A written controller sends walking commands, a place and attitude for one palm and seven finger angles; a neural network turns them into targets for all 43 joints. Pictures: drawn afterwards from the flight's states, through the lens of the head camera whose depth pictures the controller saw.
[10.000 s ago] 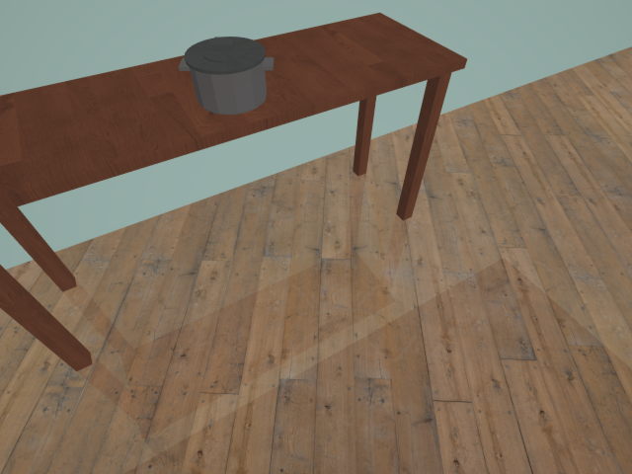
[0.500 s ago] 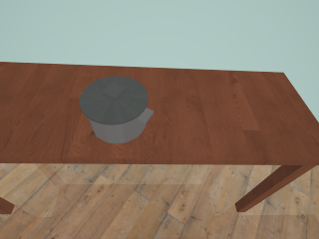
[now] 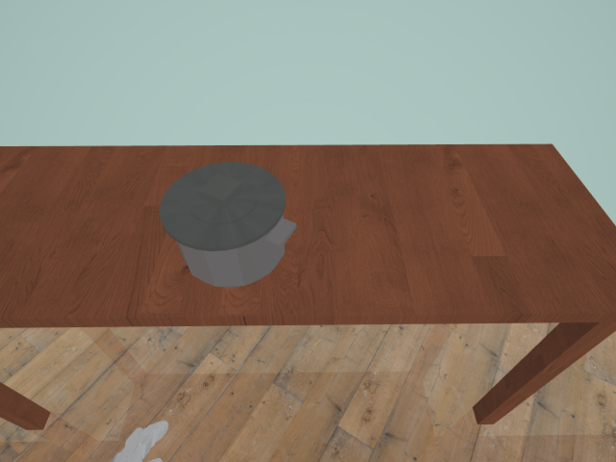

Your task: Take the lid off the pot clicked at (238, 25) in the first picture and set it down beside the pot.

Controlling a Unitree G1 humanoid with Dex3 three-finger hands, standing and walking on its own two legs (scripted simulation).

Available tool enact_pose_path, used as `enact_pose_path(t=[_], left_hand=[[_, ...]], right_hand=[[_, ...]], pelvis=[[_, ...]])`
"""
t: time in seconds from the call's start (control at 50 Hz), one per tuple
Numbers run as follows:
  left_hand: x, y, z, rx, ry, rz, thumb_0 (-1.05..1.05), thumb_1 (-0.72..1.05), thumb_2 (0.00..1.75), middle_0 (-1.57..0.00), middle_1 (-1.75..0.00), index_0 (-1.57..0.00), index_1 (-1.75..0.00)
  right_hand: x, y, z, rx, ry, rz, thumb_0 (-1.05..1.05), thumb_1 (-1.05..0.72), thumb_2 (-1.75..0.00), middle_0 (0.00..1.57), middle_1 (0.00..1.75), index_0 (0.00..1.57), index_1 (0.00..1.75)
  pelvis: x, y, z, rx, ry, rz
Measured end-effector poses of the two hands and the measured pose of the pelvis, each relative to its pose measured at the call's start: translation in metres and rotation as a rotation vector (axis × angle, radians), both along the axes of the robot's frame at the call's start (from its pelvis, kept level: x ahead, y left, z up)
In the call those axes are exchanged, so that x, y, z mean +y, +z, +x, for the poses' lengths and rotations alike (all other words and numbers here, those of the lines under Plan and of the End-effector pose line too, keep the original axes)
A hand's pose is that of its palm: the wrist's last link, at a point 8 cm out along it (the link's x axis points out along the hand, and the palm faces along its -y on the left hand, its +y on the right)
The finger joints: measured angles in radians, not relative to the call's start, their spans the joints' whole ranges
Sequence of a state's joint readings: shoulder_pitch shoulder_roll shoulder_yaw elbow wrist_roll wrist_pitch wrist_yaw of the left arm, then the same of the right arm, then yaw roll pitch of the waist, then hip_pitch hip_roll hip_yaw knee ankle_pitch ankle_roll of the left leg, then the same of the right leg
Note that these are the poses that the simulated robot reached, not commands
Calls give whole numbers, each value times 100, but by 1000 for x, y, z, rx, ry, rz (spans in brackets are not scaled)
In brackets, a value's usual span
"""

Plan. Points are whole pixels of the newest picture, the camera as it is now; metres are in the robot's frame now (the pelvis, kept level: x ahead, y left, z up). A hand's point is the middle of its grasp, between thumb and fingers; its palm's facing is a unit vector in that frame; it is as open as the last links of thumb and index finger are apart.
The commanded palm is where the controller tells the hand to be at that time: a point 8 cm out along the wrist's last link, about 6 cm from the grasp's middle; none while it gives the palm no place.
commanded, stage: lift the closed hand beside the body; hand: left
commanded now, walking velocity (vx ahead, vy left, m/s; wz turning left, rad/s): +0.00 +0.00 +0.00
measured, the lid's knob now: (221, 190) +0.47 +0.17 +0.09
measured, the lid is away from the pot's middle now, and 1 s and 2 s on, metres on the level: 0.00 0.00 0.00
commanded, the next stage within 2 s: raise the hand higher, near the body in 0.46 s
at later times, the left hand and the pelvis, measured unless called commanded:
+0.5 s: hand out of the picture +0.12 +0.19 -0.02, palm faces +0.27 -0.91 -0.32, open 3.1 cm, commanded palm +0.08 +0.23 +0.02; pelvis -0.01 -0.04 +0.00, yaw +1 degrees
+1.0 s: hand (148, 426) +0.15 +0.19 +0.04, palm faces +0.23 -0.89 -0.39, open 3.1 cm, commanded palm +0.11 +0.23 +0.08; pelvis +0.01 -0.04 +0.00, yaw -1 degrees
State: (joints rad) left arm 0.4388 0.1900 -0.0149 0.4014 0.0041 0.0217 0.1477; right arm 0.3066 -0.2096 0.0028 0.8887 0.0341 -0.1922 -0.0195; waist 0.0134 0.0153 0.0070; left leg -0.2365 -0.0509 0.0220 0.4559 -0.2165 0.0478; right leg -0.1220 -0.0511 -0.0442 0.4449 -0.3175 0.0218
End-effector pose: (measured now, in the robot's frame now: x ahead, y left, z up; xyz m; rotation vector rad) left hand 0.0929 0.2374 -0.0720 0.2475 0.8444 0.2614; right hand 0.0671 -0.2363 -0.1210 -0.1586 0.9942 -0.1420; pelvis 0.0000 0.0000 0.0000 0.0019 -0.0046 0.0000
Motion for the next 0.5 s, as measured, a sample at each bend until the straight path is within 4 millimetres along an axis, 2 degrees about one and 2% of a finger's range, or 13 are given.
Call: enact_pose_path(t=[0.04,0.1,0.18,0.24,0.3,0.36,0.5], left_hand=[[-2,11,16,-68,-21,8,2,94,90,-33,-45,-33,-44],[-10,27,23,-150,-49,-11,2,93,90,-43,-56,-43,-55],[-13,41,14,-230,-37,-18,1,92,90,-59,-72,-58,-72],[-11,47,2,-250,-4,-10,1,91,90,-71,-86,-71,-86],[-8,52,-9,-259,30,7,1,90,90,-84,-100,-84,-99],[-6,58,-14,-269,53,28,1,90,90,-97,-114,-96,-114],[-7,75,-8,-294,48,68,2,90,90,-119,-139,-119,-138]], right_hand=[[-3,9,27,-105,5,14,2,-92,-90,20,30,20,30],[-7,32,66,-262,18,16,2,-91,-90,20,30,20,30],[-12,65,106,-412,62,-11,1,-91,-90,20,30,20,30],[-14,80,125,-462,104,-38,1,-91,-90,20,30,20,30],[-16,84,134,-469,138,-60,1,-91,-90,20,30,20,30],[-17,80,135,-446,155,-66,1,-90,-90,20,30,20,30],[-15,54,116,-337,134,-34,1,-90,-90,20,30,20,30]], pelvis=[[-2,0,-2,3,-8,2],[-8,0,-6,-3,-22,4],[-18,0,-10,-10,-19,1],[-25,0,-13,-9,-7,-3],[-30,0,-14,-9,4,-6],[-34,1,-13,-10,12,-7],[-40,1,-6,-19,12,-2]])
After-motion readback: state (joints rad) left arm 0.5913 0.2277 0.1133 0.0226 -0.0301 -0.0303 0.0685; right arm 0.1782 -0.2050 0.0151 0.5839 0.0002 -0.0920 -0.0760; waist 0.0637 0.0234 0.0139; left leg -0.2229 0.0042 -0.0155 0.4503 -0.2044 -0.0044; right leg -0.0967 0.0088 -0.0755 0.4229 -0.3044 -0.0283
